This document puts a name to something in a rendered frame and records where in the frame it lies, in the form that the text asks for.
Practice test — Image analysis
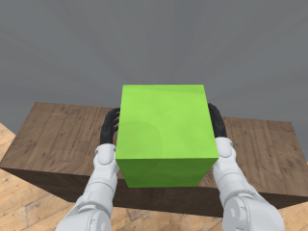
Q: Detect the left robot hand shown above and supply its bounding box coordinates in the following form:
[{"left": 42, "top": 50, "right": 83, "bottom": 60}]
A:
[{"left": 99, "top": 108, "right": 120, "bottom": 145}]

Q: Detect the right robot forearm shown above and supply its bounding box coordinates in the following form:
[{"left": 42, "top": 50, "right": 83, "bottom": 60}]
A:
[{"left": 213, "top": 137, "right": 285, "bottom": 231}]

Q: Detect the robot right upper arm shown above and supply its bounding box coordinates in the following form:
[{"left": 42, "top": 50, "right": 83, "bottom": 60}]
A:
[{"left": 221, "top": 195, "right": 285, "bottom": 231}]

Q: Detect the carton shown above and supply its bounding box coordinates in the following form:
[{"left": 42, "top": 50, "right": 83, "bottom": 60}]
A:
[{"left": 115, "top": 85, "right": 219, "bottom": 188}]

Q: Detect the left robot forearm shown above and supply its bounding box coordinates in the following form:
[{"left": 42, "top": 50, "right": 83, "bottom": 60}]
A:
[{"left": 55, "top": 143, "right": 119, "bottom": 230}]

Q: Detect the right robot hand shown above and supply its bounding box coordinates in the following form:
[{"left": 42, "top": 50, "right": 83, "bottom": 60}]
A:
[{"left": 207, "top": 103, "right": 227, "bottom": 138}]

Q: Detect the robot left upper arm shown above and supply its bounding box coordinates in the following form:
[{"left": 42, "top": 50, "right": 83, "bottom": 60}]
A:
[{"left": 55, "top": 209, "right": 112, "bottom": 231}]

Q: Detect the pedestal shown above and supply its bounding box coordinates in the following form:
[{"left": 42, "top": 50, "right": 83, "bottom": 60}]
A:
[{"left": 0, "top": 101, "right": 308, "bottom": 218}]

